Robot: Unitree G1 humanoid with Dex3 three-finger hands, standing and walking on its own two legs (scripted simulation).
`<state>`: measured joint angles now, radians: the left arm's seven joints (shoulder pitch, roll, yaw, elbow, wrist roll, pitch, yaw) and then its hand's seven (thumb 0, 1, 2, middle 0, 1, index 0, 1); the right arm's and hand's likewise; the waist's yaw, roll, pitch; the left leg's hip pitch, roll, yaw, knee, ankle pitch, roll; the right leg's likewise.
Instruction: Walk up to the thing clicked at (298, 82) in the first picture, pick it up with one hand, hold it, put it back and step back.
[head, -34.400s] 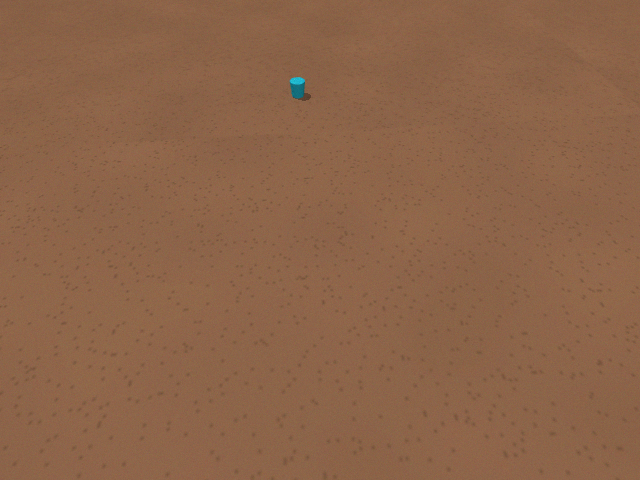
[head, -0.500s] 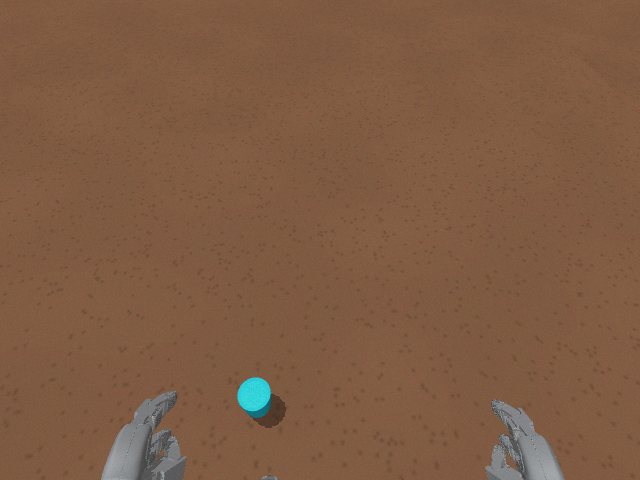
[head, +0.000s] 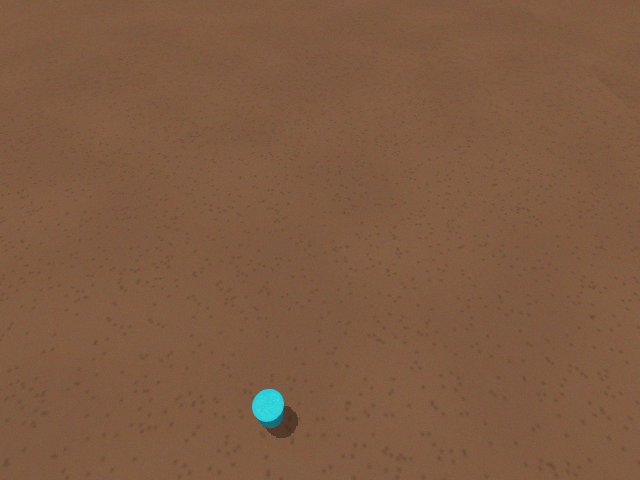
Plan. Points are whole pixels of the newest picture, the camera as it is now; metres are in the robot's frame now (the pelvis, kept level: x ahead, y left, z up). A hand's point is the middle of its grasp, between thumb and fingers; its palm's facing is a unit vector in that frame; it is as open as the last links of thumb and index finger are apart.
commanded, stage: stand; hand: left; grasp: from above
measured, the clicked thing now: (269, 410) +0.44 +0.18 -0.72
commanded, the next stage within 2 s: step back in 1.96 s
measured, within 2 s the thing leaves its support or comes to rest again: neither
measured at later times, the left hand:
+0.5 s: hand out of the picture +0.05 +0.23 -0.15, palm faces +0.02 -0.94 -0.34, open 7.4 cm
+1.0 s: hand out of the picture +0.06 +0.23 -0.15, palm faces +0.01 -0.94 -0.33, open 7.4 cm
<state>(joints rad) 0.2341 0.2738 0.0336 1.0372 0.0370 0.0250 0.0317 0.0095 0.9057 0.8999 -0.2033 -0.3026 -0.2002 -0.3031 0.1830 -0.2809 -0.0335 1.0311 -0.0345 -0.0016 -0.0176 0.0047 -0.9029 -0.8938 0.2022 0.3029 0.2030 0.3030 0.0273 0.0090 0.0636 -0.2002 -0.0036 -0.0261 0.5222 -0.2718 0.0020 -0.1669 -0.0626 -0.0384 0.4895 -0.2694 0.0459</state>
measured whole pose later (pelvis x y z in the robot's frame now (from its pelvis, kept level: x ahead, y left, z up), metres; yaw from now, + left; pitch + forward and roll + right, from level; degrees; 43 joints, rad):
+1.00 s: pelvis +0.00 -0.01 +0.01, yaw +0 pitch -3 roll +0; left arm 0.11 0.31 0.03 1.16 0.03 0.00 0.01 0.01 0.91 0.90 -0.20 -0.30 -0.20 -0.30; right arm 0.13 -0.32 -0.01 1.13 -0.02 0.00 -0.01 0.00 -0.90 -0.89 0.20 0.30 0.20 0.30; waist 0.01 0.01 0.06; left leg -0.11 0.01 -0.03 0.35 -0.18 -0.01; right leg -0.08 -0.05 -0.05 0.33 -0.19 0.03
